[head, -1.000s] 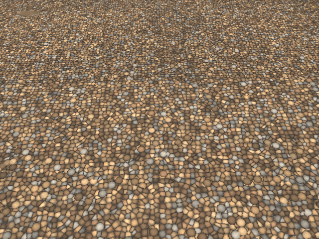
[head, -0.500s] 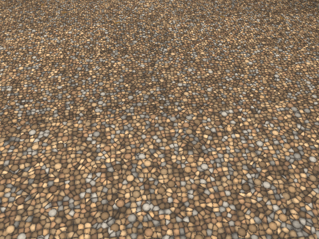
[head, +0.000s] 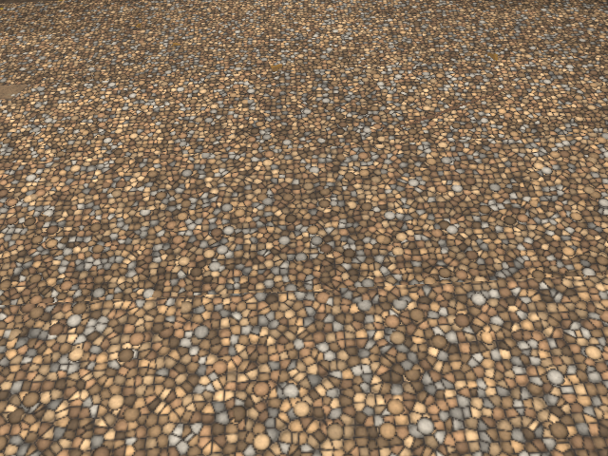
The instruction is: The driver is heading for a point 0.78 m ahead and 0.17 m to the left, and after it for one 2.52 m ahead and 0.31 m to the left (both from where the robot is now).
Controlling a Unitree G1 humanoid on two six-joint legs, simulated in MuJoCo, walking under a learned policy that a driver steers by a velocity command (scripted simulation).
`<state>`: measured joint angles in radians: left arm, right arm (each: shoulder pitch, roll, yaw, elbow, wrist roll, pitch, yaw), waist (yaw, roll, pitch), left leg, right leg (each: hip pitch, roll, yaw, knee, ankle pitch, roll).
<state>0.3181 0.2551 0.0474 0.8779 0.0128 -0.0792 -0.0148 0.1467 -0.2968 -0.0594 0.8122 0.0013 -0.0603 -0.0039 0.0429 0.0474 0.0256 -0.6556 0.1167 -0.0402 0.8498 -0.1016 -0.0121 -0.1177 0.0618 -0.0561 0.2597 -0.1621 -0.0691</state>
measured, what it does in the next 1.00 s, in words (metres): walks ahead, turning left: left foot, then right foot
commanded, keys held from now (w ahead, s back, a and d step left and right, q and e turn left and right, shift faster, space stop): q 0.58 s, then no key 0.30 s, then w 0.12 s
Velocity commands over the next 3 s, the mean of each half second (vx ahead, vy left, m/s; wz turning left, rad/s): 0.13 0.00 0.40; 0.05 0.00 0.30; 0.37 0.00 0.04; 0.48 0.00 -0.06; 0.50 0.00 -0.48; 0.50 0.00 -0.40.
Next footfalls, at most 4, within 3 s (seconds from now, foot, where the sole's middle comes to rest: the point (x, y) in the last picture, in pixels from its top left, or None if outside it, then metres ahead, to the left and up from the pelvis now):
0.20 left None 0.24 0.13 -0.79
0.64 right None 0.23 -0.10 -0.79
0.94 left None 0.20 0.14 -0.79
1.58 right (309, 402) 0.60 0.08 -0.79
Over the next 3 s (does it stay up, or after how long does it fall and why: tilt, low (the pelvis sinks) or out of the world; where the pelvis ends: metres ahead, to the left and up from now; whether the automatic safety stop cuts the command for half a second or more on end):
stays up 1.18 0.21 -0.20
